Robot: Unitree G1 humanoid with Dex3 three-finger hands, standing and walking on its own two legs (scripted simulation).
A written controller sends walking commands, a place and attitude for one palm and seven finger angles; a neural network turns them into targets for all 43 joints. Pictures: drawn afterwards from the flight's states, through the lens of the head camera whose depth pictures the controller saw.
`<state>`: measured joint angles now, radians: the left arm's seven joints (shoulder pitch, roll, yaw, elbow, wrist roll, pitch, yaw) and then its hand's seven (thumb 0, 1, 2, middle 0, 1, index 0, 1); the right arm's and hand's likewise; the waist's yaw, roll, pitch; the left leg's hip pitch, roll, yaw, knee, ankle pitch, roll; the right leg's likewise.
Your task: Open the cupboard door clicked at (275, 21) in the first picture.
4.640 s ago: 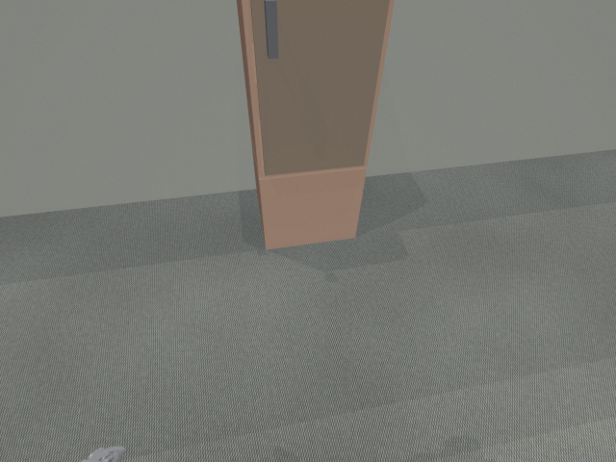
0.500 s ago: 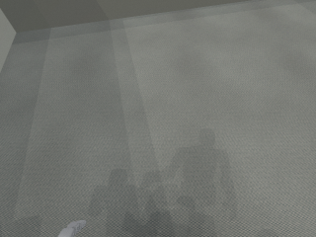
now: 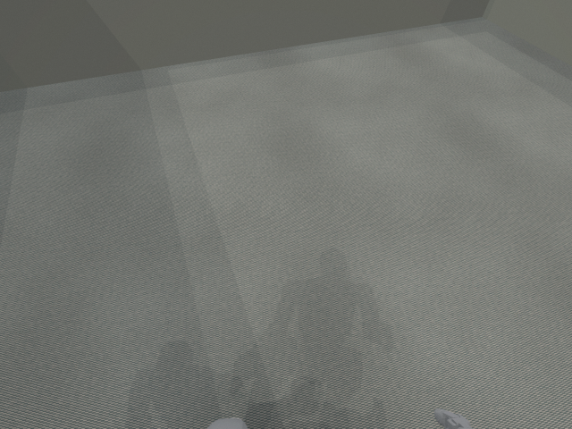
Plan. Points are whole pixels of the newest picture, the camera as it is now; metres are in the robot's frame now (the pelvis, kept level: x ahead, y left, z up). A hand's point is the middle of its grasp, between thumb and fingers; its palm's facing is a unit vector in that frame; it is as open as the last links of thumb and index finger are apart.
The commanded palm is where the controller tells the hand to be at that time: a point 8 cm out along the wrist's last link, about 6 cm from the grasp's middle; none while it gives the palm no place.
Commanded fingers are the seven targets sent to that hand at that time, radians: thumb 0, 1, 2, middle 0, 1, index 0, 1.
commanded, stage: walk to a spot facing it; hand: left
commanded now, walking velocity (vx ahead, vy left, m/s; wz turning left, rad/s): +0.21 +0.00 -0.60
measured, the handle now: out of the picture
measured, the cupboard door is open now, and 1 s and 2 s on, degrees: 0 0 0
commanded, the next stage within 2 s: turn to face it in 0.48 s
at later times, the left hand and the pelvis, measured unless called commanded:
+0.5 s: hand (205, 341) +0.28 +0.19 -0.17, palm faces -0.34 -0.92 -0.21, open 7.4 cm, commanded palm none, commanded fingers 0.00 0.90 0.90 -0.20 -0.30 -0.20 -0.30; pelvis +0.11 +0.03 -0.01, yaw -20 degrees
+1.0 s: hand (246, 321) +0.33 +0.12 -0.18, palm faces -0.25 -0.96 -0.14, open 7.3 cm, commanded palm none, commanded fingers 0.00 0.90 0.90 -0.20 -0.30 -0.20 -0.30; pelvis +0.17 +0.00 -0.02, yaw -15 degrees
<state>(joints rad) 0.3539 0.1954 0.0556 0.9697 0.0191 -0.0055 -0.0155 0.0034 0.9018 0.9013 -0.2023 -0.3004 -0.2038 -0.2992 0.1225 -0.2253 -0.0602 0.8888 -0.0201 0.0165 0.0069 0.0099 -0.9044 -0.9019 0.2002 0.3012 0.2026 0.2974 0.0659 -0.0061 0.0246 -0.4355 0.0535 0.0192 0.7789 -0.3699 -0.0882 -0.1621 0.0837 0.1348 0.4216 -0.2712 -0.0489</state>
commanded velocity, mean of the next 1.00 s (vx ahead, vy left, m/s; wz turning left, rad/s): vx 0.01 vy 0.00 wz -0.06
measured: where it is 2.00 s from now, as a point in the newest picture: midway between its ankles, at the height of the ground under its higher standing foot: outside the picture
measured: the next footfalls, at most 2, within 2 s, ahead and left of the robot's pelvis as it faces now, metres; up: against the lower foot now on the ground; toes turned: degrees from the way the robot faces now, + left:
left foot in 0.08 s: +0.09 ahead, +0.13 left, +0.00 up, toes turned +0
right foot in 0.58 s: +0.17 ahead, -0.12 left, +0.00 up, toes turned -30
